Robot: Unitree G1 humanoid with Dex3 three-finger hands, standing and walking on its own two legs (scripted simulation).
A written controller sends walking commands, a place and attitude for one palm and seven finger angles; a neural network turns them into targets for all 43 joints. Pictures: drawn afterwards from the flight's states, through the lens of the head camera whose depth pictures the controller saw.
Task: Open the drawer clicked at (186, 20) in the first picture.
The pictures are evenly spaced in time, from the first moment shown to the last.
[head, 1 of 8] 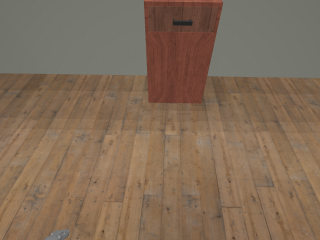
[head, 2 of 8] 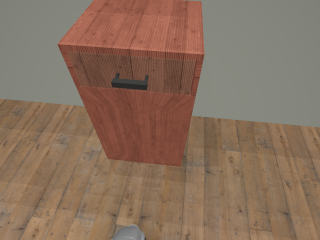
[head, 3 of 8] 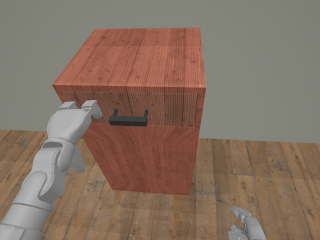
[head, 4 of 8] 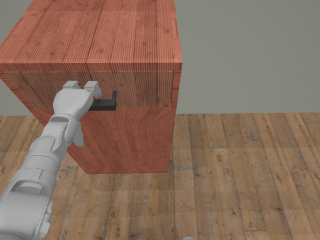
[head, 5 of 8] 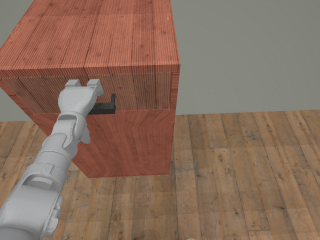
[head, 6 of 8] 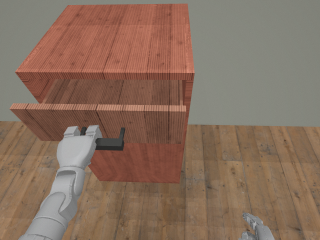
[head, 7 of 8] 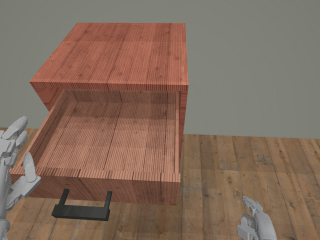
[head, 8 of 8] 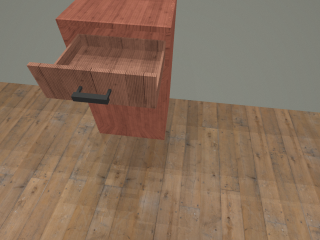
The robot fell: no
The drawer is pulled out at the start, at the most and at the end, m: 0.00 0.30 0.30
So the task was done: yes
